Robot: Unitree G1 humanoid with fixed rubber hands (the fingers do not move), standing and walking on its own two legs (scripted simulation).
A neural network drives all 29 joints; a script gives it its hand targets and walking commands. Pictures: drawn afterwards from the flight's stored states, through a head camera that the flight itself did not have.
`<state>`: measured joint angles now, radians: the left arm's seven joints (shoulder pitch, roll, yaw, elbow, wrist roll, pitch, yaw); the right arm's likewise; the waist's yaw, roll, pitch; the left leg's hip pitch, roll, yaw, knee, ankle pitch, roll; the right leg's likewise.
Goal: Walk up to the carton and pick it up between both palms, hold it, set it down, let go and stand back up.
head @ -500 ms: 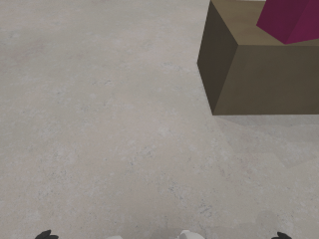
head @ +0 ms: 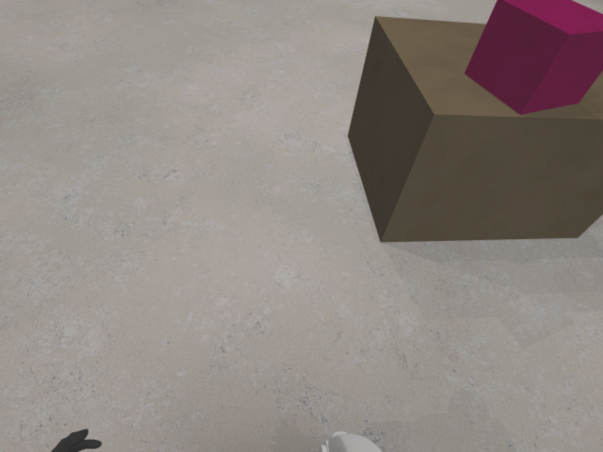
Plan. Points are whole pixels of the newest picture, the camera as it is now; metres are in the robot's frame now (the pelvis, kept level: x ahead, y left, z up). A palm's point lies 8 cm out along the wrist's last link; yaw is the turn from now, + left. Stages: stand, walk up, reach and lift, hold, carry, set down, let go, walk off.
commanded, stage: walk up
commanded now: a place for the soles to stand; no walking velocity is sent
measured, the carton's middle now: (540, 53) +1.27 -0.79 +0.01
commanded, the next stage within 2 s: none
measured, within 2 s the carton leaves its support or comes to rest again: neither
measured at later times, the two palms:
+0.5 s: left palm (163, 403) +0.22 +0.19 -0.10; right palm (582, 403) +0.22 -0.44 -0.09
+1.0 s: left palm (178, 327) +0.33 +0.19 -0.10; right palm (598, 382) +0.25 -0.46 -0.07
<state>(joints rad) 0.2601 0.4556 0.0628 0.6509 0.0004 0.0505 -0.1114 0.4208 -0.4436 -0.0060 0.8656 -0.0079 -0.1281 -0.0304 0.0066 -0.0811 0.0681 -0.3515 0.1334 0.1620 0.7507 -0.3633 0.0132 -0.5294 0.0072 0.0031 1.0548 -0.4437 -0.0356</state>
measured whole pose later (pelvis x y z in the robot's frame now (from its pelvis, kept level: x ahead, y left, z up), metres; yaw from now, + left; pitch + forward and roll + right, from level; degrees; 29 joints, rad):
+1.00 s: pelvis +0.23 -0.12 +0.00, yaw +1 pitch -3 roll +1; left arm 0.25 0.46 0.07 0.66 0.00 0.08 -0.10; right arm 0.40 -0.44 -0.01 0.87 -0.01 -0.11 -0.06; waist 0.01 -0.09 0.09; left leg -0.34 0.11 0.12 0.75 -0.35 0.01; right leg -0.55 -0.03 0.04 1.12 -0.45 -0.08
